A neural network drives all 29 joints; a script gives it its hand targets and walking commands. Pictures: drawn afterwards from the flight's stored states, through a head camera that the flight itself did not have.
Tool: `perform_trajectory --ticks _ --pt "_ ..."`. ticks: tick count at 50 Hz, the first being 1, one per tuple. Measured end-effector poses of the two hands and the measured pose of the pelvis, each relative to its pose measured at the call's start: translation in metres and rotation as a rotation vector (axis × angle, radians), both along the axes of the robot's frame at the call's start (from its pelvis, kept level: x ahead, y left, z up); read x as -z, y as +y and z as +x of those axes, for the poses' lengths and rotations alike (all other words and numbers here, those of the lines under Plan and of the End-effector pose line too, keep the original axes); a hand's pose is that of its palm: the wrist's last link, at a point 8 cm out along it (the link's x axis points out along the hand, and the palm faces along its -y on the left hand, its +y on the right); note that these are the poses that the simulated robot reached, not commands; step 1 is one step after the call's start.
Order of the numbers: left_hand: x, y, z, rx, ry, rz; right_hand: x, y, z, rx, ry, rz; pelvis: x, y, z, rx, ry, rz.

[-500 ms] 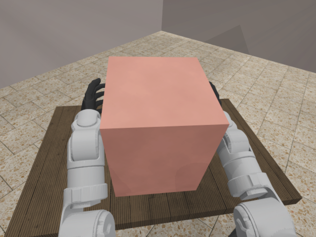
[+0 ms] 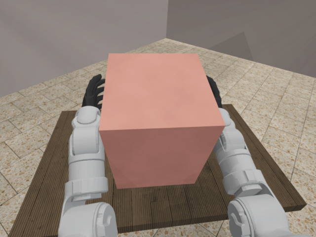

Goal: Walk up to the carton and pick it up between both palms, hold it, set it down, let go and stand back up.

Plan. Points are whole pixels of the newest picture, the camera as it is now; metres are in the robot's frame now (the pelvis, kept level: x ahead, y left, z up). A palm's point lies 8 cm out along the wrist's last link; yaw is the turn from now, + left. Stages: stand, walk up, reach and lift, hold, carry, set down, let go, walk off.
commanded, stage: set down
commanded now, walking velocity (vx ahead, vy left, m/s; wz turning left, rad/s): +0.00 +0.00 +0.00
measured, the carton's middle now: (155, 124) +0.33 +0.01 +0.18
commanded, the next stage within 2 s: none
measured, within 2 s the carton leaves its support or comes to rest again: neither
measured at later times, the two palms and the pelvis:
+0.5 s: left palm (102, 121) +0.39 +0.15 +0.14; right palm (209, 125) +0.37 -0.15 +0.14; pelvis +0.01 +0.00 +0.00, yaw +0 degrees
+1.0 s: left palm (100, 126) +0.40 +0.16 +0.11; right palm (202, 132) +0.38 -0.13 +0.10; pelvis +0.01 +0.01 +0.00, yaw -1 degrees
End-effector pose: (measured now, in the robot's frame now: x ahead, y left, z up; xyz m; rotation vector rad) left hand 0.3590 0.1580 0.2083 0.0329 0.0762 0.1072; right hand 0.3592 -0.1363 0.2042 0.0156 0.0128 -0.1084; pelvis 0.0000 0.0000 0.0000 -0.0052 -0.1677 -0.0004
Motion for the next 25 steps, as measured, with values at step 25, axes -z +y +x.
perform_trajectory --ticks 25 --pt "0.065 -0.011 0.027 0.052 0.070 0.025 0.069 -0.010 0.011 0.051 0.028 -0.057 -0.001 0.002 0.012 0.000 0.043 -0.003"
